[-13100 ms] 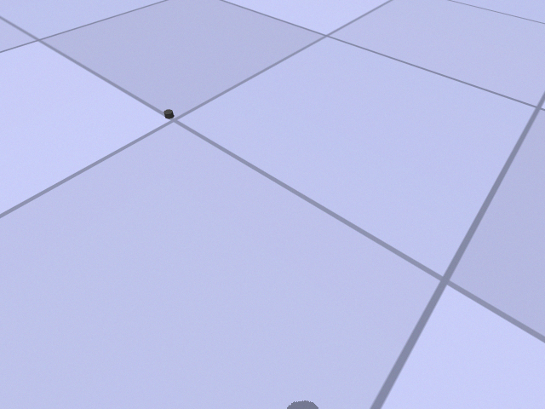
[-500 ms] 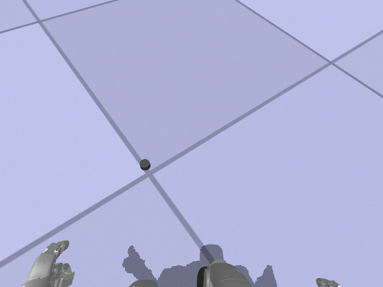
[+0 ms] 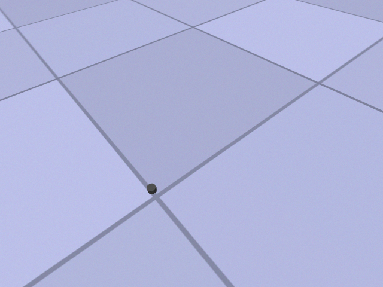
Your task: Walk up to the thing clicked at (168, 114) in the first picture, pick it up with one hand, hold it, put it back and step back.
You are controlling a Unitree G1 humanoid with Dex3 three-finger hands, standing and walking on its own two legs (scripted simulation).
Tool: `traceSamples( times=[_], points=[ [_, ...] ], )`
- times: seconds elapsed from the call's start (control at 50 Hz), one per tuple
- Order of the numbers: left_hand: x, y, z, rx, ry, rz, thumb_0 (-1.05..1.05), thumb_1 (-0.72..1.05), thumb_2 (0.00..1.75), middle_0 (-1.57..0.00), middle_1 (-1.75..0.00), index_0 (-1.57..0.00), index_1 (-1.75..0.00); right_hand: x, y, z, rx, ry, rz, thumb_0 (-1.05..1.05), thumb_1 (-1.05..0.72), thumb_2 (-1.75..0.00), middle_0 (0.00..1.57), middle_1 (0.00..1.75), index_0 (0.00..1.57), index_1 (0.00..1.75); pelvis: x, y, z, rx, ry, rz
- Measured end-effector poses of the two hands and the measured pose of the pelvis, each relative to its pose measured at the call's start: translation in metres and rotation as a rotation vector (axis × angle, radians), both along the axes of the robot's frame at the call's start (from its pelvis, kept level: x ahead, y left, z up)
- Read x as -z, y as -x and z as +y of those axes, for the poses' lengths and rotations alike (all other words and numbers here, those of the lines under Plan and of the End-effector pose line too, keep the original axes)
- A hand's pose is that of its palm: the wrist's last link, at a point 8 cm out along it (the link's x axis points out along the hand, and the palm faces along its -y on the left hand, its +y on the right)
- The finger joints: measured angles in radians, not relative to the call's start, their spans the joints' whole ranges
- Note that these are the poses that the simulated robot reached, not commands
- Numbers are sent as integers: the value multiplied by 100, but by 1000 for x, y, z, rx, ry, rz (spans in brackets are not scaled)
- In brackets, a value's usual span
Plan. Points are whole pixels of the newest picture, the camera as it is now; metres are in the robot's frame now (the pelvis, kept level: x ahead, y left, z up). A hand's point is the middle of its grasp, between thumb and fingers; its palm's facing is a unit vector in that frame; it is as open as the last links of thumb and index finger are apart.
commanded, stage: walk up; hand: left
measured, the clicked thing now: (151, 188) +0.80 +0.30 -0.75
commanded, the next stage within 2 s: stand in 1.04 s
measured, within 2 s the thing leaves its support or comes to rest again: neither
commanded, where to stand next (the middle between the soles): +0.42 +0.04 m, yaw +3 degrees
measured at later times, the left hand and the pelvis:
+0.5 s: hand out of the picture +0.09 +0.29 -0.15, palm faces +0.03 -0.92 -0.38, open 7.4 cm; pelvis +0.02 +0.02 +0.00, yaw +2 degrees
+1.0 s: hand out of the picture +0.14 +0.29 -0.14, palm faces +0.06 -0.94 -0.34, open 7.4 cm; pelvis +0.03 +0.03 +0.01, yaw +2 degrees
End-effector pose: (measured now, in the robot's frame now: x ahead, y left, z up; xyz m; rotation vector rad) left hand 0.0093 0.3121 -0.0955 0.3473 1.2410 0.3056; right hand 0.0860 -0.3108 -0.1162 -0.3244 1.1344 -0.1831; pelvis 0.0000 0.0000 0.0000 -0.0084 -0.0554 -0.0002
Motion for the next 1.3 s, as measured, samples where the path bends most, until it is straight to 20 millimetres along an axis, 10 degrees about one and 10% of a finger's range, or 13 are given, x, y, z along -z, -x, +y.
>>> traceSamples(
  times=[0.24, 0.88, 1.3],
  points=[
    [14, -44, 37, 23, 18, -57, 1, 90, 90, -20, -30, -20, -30, -5, 10, 41, -16, 4, 41, 1, -90, -89, 21, 30, 20, 30, 2, -1, 28, -37, -6, -3],
    [11, -123, 18, 31, 82, -133, 1, 90, 90, -20, -30, -20, -30, -13, -48, 50, -8, 6, 29, 1, -90, -89, 21, 30, 20, 30, -8, -35, 27, -31, -2, 11],
    [10, -65, 6, 16, 86, 17, 1, 90, 90, -20, -30, -20, -30, -14, -35, 41, -8, -22, 49, 1, -90, -89, 21, 30, 20, 30, -17, -25, 19, -29, -9, 5]
  ],
)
